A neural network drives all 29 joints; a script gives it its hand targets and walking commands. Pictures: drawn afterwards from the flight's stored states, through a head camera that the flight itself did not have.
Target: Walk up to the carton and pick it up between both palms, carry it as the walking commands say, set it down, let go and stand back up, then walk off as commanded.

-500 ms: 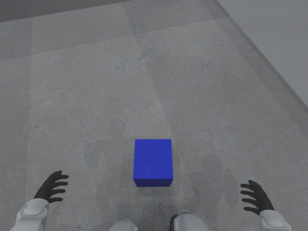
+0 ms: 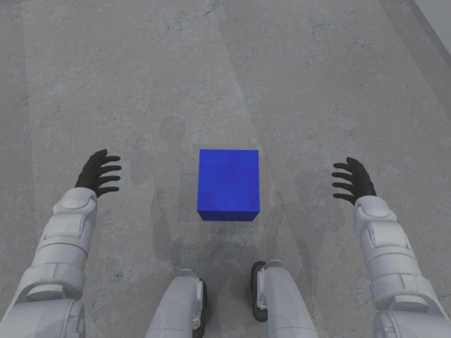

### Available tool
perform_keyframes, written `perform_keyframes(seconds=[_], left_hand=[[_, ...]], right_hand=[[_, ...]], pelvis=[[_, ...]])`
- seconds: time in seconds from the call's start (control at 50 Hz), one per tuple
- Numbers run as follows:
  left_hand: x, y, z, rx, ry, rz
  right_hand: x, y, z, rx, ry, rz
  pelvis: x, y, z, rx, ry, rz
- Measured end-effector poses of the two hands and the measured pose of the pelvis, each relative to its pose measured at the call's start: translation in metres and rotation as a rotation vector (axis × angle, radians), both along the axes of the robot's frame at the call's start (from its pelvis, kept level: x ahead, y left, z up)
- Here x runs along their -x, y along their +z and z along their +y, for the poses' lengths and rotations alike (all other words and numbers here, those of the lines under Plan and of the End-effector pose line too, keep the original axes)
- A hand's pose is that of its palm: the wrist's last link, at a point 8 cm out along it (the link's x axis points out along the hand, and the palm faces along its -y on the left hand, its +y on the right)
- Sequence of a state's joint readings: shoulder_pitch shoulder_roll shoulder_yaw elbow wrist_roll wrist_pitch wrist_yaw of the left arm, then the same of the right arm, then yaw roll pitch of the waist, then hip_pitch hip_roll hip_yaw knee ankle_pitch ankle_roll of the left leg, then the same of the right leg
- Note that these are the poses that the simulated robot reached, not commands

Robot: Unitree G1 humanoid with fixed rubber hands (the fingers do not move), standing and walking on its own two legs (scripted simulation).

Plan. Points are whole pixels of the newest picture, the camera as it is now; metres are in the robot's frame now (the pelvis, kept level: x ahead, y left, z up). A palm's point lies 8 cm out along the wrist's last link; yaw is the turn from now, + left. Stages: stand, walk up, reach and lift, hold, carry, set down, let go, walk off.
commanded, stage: reach and lift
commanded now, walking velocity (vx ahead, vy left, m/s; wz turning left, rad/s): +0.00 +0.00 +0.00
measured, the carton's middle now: (228, 188) +0.49 +0.00 -0.58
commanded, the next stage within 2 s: none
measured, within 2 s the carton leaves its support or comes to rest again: neither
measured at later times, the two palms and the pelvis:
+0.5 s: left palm (127, 138) +0.49 +0.22 -0.13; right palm (316, 141) +0.49 -0.19 -0.14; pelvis -0.01 -0.01 -0.03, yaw +2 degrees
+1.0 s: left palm (144, 142) +0.52 +0.21 -0.20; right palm (299, 143) +0.52 -0.18 -0.21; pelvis -0.01 +0.00 -0.08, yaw +3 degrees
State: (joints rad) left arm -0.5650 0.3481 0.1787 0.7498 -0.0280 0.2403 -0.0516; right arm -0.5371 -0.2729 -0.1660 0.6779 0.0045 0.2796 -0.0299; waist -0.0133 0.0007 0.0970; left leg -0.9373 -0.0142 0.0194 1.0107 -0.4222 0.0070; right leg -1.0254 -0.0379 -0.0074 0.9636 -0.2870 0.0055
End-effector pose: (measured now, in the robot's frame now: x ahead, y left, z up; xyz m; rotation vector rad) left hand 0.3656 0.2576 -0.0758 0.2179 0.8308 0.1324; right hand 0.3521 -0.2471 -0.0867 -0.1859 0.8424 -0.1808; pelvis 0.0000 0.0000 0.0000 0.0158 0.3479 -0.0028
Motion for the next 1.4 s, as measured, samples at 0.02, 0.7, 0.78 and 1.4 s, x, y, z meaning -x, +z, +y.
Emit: perform_keyframes(seconds=[0.02, 0.7, 0.78, 1.4], left_hand=[[-0.006, -0.002, -0.002, 0.005, 0.001, -0.006], [-0.157, -0.068, -0.049, 0.131, 0.02, -0.21], [-0.156, -0.076, -0.051, 0.132, 0.022, -0.211], [-0.152, -0.261, -0.056, 0.123, 0.053, -0.184]], right_hand=[[-0.005, -0.002, 0.001, -0.005, -0.001, -0.005], [-0.169, -0.064, 0.068, -0.12, 0.003, -0.223], [-0.169, -0.071, 0.069, -0.119, 0.004, -0.222], [-0.165, -0.254, 0.07, -0.119, -0.015, -0.196]], pelvis=[[0.002, -0.002, 0.0, -0.001, 0.0, 0.013], [0.001, -0.036, -0.008, 0.011, 0.047, 0.451], [0.0, -0.038, -0.007, 0.014, 0.051, 0.472], [0.035, -0.209, -0.01, 0.016, 0.058, 0.511]])
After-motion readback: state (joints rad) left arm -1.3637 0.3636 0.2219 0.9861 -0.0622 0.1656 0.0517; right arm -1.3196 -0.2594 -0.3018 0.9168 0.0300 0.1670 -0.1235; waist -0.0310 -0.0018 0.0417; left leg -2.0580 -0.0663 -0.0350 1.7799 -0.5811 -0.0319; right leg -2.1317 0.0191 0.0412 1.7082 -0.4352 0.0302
